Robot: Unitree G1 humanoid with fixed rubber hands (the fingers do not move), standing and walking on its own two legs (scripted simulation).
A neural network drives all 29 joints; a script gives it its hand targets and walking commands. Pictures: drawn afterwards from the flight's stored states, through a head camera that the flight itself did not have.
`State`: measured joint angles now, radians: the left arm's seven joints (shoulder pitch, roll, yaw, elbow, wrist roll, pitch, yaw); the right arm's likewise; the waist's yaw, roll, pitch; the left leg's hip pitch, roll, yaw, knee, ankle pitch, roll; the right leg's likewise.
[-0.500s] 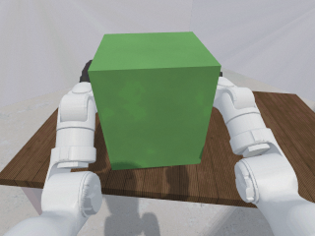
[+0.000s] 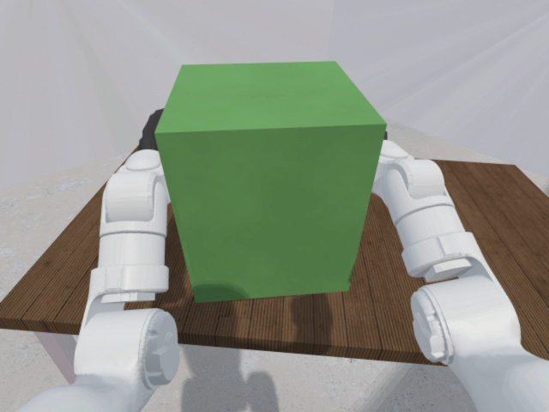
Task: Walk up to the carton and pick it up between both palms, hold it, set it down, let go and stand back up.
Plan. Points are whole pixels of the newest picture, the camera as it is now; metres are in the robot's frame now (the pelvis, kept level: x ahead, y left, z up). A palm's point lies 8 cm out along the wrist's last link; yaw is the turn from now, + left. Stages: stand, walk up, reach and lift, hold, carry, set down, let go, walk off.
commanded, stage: hold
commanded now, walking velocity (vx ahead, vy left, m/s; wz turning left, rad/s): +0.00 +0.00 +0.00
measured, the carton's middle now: (266, 179) +0.34 +0.00 +0.23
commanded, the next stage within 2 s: set down in 0.92 s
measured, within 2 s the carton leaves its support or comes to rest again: neither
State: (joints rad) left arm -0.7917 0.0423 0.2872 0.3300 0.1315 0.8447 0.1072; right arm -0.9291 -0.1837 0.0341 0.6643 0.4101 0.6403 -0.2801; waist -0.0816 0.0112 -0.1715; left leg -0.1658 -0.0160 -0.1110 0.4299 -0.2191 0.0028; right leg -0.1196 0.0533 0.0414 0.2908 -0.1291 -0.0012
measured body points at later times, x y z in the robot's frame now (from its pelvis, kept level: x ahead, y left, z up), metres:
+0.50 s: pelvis +0.00 +0.00 +0.00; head -0.08 +0.02 +0.44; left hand +0.38 +0.15 +0.25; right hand +0.38 -0.15 +0.26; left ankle +0.01 +0.11 -0.75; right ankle +0.02 -0.12 -0.75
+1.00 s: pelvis +0.00 +0.00 +0.00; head -0.09 +0.01 +0.44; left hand +0.38 +0.15 +0.25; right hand +0.38 -0.16 +0.26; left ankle +0.01 +0.11 -0.75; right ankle +0.02 -0.12 -0.75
